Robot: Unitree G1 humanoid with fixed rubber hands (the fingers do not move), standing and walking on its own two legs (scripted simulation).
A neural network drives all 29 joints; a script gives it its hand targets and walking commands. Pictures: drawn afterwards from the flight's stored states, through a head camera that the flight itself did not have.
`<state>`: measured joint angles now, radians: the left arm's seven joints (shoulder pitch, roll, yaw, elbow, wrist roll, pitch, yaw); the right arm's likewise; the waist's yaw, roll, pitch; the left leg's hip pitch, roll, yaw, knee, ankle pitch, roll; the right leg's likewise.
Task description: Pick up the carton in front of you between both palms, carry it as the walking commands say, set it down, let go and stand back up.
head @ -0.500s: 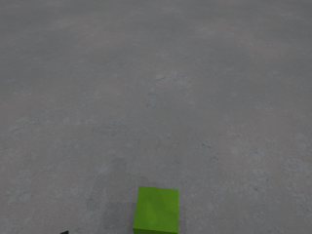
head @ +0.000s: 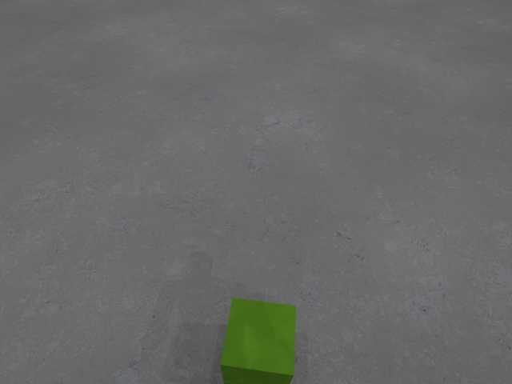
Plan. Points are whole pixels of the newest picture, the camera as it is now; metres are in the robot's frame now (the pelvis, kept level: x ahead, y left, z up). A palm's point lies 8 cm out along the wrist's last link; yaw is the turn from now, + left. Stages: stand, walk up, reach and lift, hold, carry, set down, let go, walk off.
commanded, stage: stand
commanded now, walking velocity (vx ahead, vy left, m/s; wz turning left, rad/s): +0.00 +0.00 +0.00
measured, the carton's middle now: (259, 346) +0.37 -0.01 -0.64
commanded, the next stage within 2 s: none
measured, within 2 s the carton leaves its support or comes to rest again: neither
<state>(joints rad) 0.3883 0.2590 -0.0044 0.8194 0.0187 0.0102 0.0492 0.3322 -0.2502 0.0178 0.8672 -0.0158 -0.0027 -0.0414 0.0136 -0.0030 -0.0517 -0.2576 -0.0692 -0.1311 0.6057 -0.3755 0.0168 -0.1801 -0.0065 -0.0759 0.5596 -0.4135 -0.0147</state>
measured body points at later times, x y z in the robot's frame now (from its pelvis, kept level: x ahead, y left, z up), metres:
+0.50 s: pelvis -0.02 -0.01 +0.01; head -0.02 -0.01 +0.46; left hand -0.06 +0.23 -0.15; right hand -0.02 -0.25 -0.15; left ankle -0.04 +0.12 -0.73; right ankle -0.07 -0.10 -0.73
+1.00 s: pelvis -0.04 -0.03 +0.01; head -0.04 -0.03 +0.46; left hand -0.09 +0.19 -0.15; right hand -0.06 -0.24 -0.15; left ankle -0.04 +0.12 -0.73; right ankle -0.07 -0.10 -0.73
